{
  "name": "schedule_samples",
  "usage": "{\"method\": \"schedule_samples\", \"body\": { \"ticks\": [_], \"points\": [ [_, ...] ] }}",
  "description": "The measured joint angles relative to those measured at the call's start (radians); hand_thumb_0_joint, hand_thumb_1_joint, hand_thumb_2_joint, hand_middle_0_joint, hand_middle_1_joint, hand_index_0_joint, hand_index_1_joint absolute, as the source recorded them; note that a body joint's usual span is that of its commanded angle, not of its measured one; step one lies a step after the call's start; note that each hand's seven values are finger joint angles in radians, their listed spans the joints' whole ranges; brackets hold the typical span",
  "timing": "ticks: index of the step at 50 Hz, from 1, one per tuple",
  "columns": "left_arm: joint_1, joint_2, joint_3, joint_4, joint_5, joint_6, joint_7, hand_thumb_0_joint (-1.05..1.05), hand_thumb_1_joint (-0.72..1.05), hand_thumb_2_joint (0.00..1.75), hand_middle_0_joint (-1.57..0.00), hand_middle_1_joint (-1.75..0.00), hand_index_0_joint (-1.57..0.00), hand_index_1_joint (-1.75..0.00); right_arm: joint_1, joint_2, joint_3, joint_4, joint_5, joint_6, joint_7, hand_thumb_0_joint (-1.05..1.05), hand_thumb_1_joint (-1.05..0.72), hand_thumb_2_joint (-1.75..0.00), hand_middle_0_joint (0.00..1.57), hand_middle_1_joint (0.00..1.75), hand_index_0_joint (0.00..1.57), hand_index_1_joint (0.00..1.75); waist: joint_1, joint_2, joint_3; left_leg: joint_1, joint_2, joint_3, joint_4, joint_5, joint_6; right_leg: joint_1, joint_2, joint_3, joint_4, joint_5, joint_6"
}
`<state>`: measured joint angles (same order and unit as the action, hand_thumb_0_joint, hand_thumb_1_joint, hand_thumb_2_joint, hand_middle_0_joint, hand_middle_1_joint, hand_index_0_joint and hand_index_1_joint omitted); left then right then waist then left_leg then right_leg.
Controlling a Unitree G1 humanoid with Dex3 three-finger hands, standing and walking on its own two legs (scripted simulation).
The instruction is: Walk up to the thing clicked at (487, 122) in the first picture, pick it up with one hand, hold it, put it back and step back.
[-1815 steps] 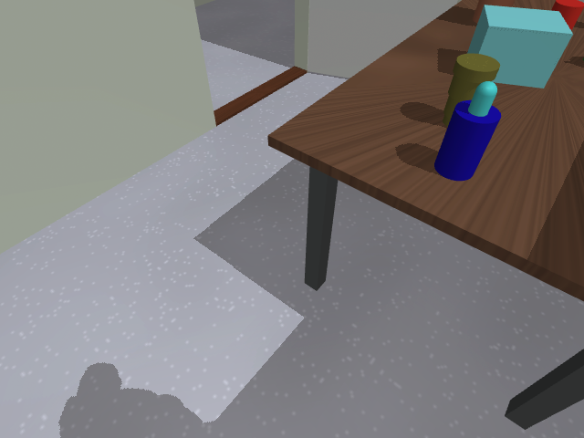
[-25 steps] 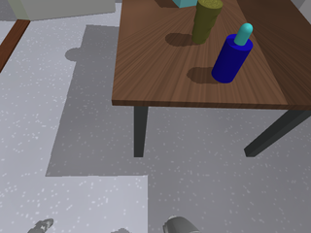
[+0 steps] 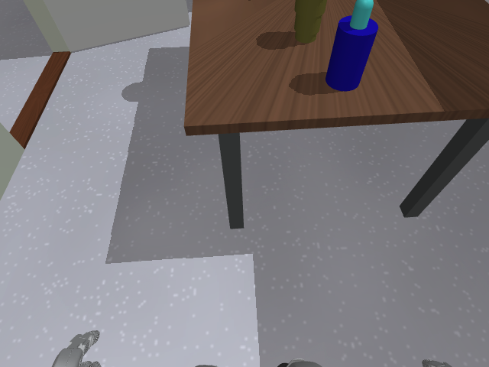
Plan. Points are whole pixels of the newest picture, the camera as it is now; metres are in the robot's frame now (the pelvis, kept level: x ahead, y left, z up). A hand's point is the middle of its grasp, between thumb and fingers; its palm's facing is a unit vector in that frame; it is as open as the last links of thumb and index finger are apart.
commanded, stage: step back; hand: right
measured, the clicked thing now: (353, 43) +0.79 -0.24 +0.06
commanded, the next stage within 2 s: none
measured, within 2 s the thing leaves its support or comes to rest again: neither
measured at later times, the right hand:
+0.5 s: hand out of the picture -0.04 -0.30 -0.14, palm faces +0.00 +0.89 -0.45, open 7.4 cm
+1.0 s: hand out of the picture -0.23 -0.32 -0.13, palm faces -0.07 +0.89 -0.45, open 7.4 cm
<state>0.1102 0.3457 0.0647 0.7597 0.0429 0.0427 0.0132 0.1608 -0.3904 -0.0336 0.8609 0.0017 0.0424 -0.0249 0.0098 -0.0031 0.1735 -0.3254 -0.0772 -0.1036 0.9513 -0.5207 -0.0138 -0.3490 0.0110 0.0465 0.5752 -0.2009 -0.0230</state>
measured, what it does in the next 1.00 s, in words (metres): walks backwards: left foot, then right foot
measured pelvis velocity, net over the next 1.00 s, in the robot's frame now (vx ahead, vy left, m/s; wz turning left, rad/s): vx -0.33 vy -0.05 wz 0.00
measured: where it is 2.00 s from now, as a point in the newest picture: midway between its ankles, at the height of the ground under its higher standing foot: outside the picture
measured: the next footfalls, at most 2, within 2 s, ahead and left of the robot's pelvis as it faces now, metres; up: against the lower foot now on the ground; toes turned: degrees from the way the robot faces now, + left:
left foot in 0.08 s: -0.01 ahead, +0.13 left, +0.00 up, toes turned -1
right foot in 0.48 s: -0.17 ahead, -0.15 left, +0.00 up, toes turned +0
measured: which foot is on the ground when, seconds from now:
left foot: up 0.00-0.06, down 0.08-0.50, up 0.52-0.78, down 0.80-1.00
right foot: down 0.00-0.10, up 0.12-0.46, down 0.48-0.82, up 0.84-1.00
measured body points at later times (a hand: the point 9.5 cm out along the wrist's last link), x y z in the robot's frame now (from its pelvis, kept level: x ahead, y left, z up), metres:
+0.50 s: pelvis -0.17 -0.02 -0.02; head -0.10 -0.02 +0.43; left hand -0.08 +0.30 -0.14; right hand -0.04 -0.35 -0.11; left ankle -0.05 +0.13 -0.73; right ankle -0.21 -0.15 -0.73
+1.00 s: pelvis -0.33 -0.05 +0.00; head -0.28 -0.03 +0.44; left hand -0.21 +0.26 -0.13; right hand -0.23 -0.36 -0.10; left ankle -0.28 +0.07 -0.73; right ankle -0.36 -0.20 -0.64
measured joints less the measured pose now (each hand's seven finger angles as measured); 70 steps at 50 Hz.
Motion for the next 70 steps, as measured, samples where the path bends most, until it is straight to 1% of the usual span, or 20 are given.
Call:
{"method": "schedule_samples", "body": {
  "ticks": [3, 5, 9, 14, 19, 23, 26, 29, 33, 37, 39, 41, 43, 45, 49, 56, 58, 60, 64, 70],
  "points": [
    [-0.024, 0.008, -0.004, -0.027, -0.004, 0.008, -0.003, 0.01, 0.9, 0.9, -0.2, -0.3, -0.21, -0.3, 0.015, -0.009, -0.008, 0.0, -0.01, -0.011, -0.003, 0.01, -0.9, -0.9, 0.2, 0.3, 0.2, 0.3, -0.019, -0.004, 0.014, 0.084, 0.044, 0.046, -0.258, 0.09, 0.006, -0.042, -0.013, -0.027, 0.047, 0.004, 0.016],
    [-0.04, 0.029, -0.001, -0.029, -0.011, 0.02, -0.006, 0.01, 0.9, 0.9, -0.2, -0.3, -0.21, -0.3, 0.011, 0.013, -0.015, 0.013, -0.024, -0.017, -0.004, 0.01, -0.9, -0.9, 0.2, 0.3, 0.2, 0.3, -0.012, -0.062, 0.041, 0.113, 0.015, 0.081, -0.324, 0.167, 0.023, -0.066, -0.044, -0.002, 0.101, -0.003, 0.021],
    [-0.013, 0.031, 0.012, 0.016, -0.008, 0.048, -0.004, 0.01, 0.91, 0.9, -0.2, -0.3, -0.21, -0.3, 0.035, 0.032, -0.003, 0.013, -0.044, -0.019, 0.013, 0.01, -0.9, -0.9, 0.2, 0.3, 0.2, 0.3, -0.031, -0.053, 0.016, 0.081, 0.054, 0.067, -0.315, 0.193, 0.038, -0.137, 0.079, 0.083, 0.408, -0.295, 0.018],
    [0.043, 0.053, 0.031, 0.035, -0.019, 0.043, -0.016, 0.01, 0.91, 0.9, -0.2, -0.3, -0.21, -0.3, 0.036, 0.037, -0.002, 0.006, -0.046, -0.022, 0.007, 0.01, -0.9, -0.9, 0.2, 0.3, 0.21, 0.3, -0.006, -0.055, -0.02, 0.046, 0.095, 0.076, -0.395, 0.279, 0.029, -0.132, 0.129, 0.141, 0.662, -0.255, 0.03],
    [0.082, 0.078, 0.04, 0.057, -0.01, 0.042, -0.018, 0.01, 0.91, 0.9, -0.2, -0.3, -0.21, -0.3, -0.01, 0.023, -0.009, -0.05, -0.04, -0.032, 0.004, 0.01, -0.9, -0.9, 0.2, 0.3, 0.21, 0.3, 0.016, -0.061, 0.002, -0.02, 0.12, 0.106, -0.376, 0.318, 0.023, -0.009, 0.062, 0.123, 0.479, -0.289, 0.062],
    [0.095, 0.079, 0.033, 0.081, -0.011, 0.035, -0.026, 0.01, 0.91, 0.9, -0.2, -0.3, -0.2, -0.3, -0.049, -0.002, -0.008, -0.087, -0.04, -0.024, 0.007, 0.01, -0.9, -0.9, 0.2, 0.3, 0.21, 0.3, 0.023, -0.047, 0.014, -0.091, 0.146, 0.127, -0.316, 0.334, 0.002, 0.107, 0.003, 0.052, 0.169, -0.255, 0.045],
    [0.089, 0.029, 0.023, 0.105, -0.001, 0.023, -0.032, 0.01, 0.91, 0.9, -0.2, -0.3, -0.2, -0.3, -0.07, -0.039, -0.019, -0.076, -0.029, -0.004, 0.003, 0.01, -0.9, -0.9, 0.2, 0.3, 0.21, 0.3, 0.0, 0.051, 0.03, -0.137, 0.176, 0.054, -0.252, 0.3, 0.01, 0.141, 0.046, -0.011, 0.086, -0.202, 0.026],
    [0.119, 0.015, 0.007, 0.091, 0.005, 0.025, -0.041, 0.01, 0.91, 0.9, -0.2, -0.3, -0.21, -0.3, -0.036, -0.024, -0.022, -0.044, -0.017, 0.014, -0.01, 0.01, -0.9, -0.9, 0.2, 0.3, 0.2, 0.3, 0.029, 0.014, -0.018, -0.185, 0.061, 0.022, -0.031, 0.06, 0.015, 0.094, 0.0, 0.016, 0.111, -0.185, 0.011],
    [0.116, 0.001, 0.004, 0.075, 0.008, 0.028, -0.028, 0.01, 0.9, 0.9, -0.2, -0.3, -0.21, -0.3, 0.016, -0.025, -0.011, -0.026, -0.005, 0.003, -0.012, 0.01, -0.9, -0.9, 0.2, 0.3, 0.2, 0.3, 0.022, 0.002, -0.052, -0.173, -0.022, 0.002, 0.166, 0.051, 0.018, 0.062, -0.032, 0.011, 0.062, -0.124, 0.011],
    [0.072, 0.02, 0.01, 0.023, 0.013, 0.022, -0.009, 0.01, 0.9, 0.9, -0.2, -0.3, -0.21, -0.3, 0.049, -0.008, 0.001, -0.02, -0.009, -0.011, -0.017, 0.01, -0.9, -0.9, 0.2, 0.3, 0.2, 0.3, 0.003, 0.0, -0.037, -0.048, 0.012, 0.045, -0.016, 0.033, 0.015, 0.007, -0.029, -0.032, 0.078, -0.094, 0.01],
    [0.038, 0.035, 0.012, -0.005, 0.006, 0.025, -0.003, 0.01, 0.9, 0.9, -0.2, -0.3, -0.21, -0.3, 0.062, 0.004, 0.004, -0.018, -0.018, -0.021, -0.015, 0.01, -0.9, -0.9, 0.2, 0.3, 0.2, 0.3, -0.011, -0.008, -0.021, 0.034, 0.037, 0.077, -0.217, 0.104, 0.02, -0.029, -0.033, -0.064, 0.123, -0.098, 0.01],
    [-0.003, 0.06, 0.016, -0.02, -0.003, 0.032, 0.0, 0.01, 0.9, 0.9, -0.2, -0.3, -0.21, -0.3, 0.053, 0.038, 0.003, 0.001, -0.028, -0.025, -0.013, 0.01, -0.9, -0.9, 0.2, 0.3, 0.2, 0.3, -0.001, -0.074, 0.019, 0.072, 0.007, 0.108, -0.305, 0.17, 0.032, -0.063, -0.067, -0.047, 0.191, -0.109, 0.01],
    [-0.016, 0.058, 0.019, -0.018, -0.011, 0.043, 0.004, 0.01, 0.9, 0.9, -0.2, -0.3, -0.21, -0.3, 0.05, 0.055, 0.015, 0.002, -0.037, -0.02, -0.002, 0.01, -0.9, -0.9, 0.2, 0.3, 0.2, 0.3, 0.009, -0.094, 0.03, 0.056, 0.012, 0.119, -0.289, 0.181, 0.037, -0.102, -0.028, 0.004, 0.301, -0.248, 0.007],
    [-0.012, 0.044, 0.01, -0.004, -0.014, 0.054, 0.001, 0.01, 0.91, 0.9, -0.2, -0.3, -0.21, -0.3, 0.051, 0.049, 0.02, -0.005, -0.04, -0.022, 0.001, 0.01, -0.9, -0.9, 0.2, 0.3, 0.21, 0.3, -0.013, -0.059, 0.022, 0.033, 0.048, 0.087, -0.283, 0.199, 0.04, -0.131, 0.035, 0.022, 0.467, -0.337, 0.013],
    [0.025, 0.041, 0.008, 0.013, -0.022, 0.055, -0.017, 0.01, 0.91, 0.9, -0.2, -0.3, -0.21, -0.3, 0.034, 0.037, 0.018, -0.023, -0.043, -0.023, -0.008, 0.01, -0.9, -0.9, 0.21, 0.3, 0.21, 0.3, -0.006, -0.041, -0.017, -0.003, 0.099, 0.086, -0.328, 0.262, 0.033, -0.133, 0.084, 0.09, 0.655, -0.314, 0.019],
    [0.096, 0.051, 0.01, 0.096, -0.017, -0.01, -0.022, 0.01, 0.91, 0.9, -0.2, -0.3, -0.21, -0.3, -0.032, -0.016, -0.005, -0.058, -0.047, -0.017, 0.011, 0.01, -0.89, -0.9, 0.2, 0.3, 0.21, 0.3, 0.014, -0.016, -0.049, -0.106, 0.162, 0.106, -0.251, 0.28, 0.024, 0.139, -0.007, 0.03, 0.09, -0.234, 0.034],
    [0.109, 0.02, 0.006, 0.139, -0.005, -0.025, -0.017, 0.01, 0.91, 0.9, -0.2, -0.3, -0.21, -0.3, -0.038, -0.038, -0.018, -0.043, -0.043, -0.003, 0.009, 0.01, -0.9, -0.9, 0.2, 0.3, 0.21, 0.3, -0.001, 0.052, -0.042, -0.13, 0.166, 0.027, -0.178, 0.186, 0.043, 0.153, 0.036, -0.005, 0.087, -0.211, 0.038],
    [0.148, 0.013, -0.003, 0.16, 0.006, -0.028, -0.019, 0.01, 0.91, 0.9, -0.2, -0.3, -0.21, -0.3, -0.006, -0.033, -0.023, -0.018, -0.039, 0.009, 0.009, 0.01, -0.9, -0.9, 0.2, 0.3, 0.2, 0.3, 0.022, 0.04, -0.086, -0.147, 0.103, -0.006, -0.103, 0.082, 0.03, 0.129, 0.02, 0.01, 0.111, -0.217, 0.023],
    [0.178, 0.004, -0.005, 0.195, 0.006, -0.034, -0.014, 0.01, 0.9, 0.9, -0.2, -0.3, -0.21, -0.3, 0.049, -0.044, -0.025, 0.031, -0.026, 0.007, 0.026, 0.01, -0.9, -0.9, 0.2, 0.3, 0.2, 0.3, 0.027, 0.036, -0.126, -0.129, 0.042, -0.014, 0.001, 0.11, 0.009, 0.125, -0.019, 0.011, 0.086, -0.192, 0.022],
    [0.15, 0.035, 0.005, 0.186, 0.006, -0.057, -0.017, 0.01, 0.9, 0.9, -0.2, -0.3, -0.21, -0.3, 0.109, -0.037, -0.026, 0.095, -0.038, -0.006, 0.051, 0.01, -0.9, -0.9, 0.2, 0.3, 0.2, 0.3, 0.013, 0.045, -0.126, 0.015, 0.068, 0.047, -0.241, 0.084, 0.006, 0.096, -0.053, -0.04, 0.101, -0.198, 0.04]
  ]
}}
